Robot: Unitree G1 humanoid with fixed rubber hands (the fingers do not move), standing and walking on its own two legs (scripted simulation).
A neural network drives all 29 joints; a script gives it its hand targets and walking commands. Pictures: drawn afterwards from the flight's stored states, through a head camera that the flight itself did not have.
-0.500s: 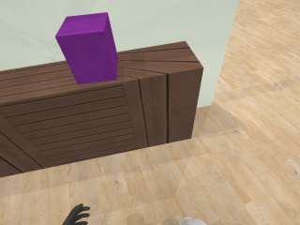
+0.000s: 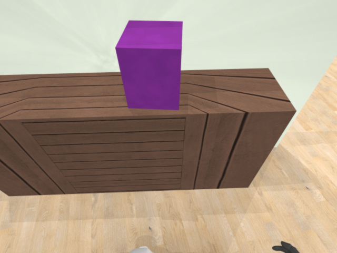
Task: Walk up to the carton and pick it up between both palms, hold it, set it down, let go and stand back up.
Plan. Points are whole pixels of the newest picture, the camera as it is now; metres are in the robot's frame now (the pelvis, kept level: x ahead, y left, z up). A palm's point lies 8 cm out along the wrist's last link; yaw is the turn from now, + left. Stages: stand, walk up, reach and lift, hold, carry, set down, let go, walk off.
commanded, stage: walk up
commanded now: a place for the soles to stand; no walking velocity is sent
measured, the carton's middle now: (154, 66) +0.74 +0.10 +0.05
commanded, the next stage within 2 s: stand in 1.90 s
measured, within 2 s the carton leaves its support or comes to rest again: neither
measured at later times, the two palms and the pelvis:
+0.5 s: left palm (67, 218) +0.22 +0.29 -0.06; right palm (276, 236) +0.20 -0.24 -0.11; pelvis +0.16 +0.02 +0.02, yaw +2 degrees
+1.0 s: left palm (63, 180) +0.34 +0.37 -0.10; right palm (231, 166) +0.39 -0.15 -0.08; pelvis +0.27 +0.10 +0.01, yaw +3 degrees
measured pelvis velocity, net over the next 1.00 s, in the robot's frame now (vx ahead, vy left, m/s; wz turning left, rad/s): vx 0.27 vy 0.10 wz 0.05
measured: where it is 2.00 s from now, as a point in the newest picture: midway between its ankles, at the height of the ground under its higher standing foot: (156, 243)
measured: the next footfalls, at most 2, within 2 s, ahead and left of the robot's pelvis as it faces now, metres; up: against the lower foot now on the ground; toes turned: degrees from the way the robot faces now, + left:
right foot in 0.32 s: +0.24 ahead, -0.10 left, +0.00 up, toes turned -5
left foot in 0.72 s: +0.37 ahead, +0.24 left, +0.00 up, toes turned +6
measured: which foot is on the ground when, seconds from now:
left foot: down 0.00-0.32, up 0.34-0.70, down 0.72-1.00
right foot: up 0.00-0.30, down 0.32-0.74, up 0.76-1.00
